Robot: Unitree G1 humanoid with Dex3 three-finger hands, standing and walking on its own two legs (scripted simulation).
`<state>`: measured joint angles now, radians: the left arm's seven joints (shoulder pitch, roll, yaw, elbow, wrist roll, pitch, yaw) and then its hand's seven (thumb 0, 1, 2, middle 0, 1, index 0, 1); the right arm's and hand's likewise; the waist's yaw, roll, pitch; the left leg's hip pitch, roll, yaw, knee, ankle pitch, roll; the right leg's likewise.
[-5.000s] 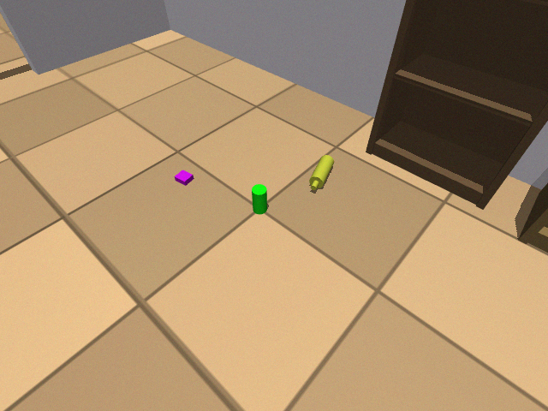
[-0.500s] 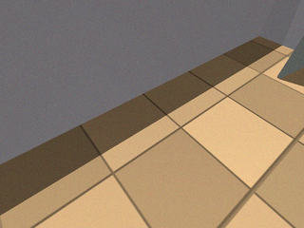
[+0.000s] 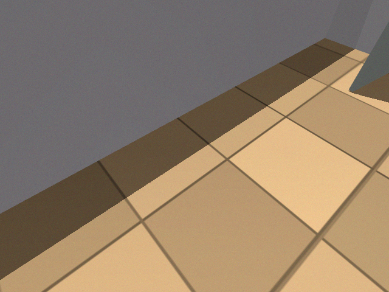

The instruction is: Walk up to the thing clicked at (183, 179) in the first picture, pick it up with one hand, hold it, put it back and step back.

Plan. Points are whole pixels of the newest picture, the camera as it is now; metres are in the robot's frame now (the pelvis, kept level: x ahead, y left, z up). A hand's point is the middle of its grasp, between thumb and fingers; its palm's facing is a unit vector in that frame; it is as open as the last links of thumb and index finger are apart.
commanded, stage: stand
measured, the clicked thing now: out of the picture +0.39 -1.38 -0.77
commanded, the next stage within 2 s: walk up in 2.00 s
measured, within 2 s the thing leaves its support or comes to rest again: neither
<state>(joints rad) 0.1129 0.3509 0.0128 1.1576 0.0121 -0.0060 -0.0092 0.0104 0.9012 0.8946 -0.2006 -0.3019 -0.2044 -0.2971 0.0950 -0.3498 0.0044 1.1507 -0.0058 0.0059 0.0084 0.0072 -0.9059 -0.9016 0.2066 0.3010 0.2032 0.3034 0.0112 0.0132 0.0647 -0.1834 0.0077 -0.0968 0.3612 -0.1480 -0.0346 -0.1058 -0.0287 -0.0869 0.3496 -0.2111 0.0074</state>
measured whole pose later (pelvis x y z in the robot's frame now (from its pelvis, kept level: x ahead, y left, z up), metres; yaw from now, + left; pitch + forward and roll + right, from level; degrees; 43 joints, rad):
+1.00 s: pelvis +0.01 +0.00 +0.00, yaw -1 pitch -2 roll +0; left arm 0.12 0.35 0.02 1.14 0.01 0.00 -0.01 0.01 0.90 0.89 -0.20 -0.30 -0.20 -0.30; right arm 0.10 -0.35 0.01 1.14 -0.01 0.00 0.00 0.01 -0.91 -0.90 0.21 0.30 0.20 0.30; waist 0.01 0.01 0.06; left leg -0.15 0.02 -0.08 0.33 -0.15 -0.04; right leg -0.08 -0.02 -0.07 0.32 -0.21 0.01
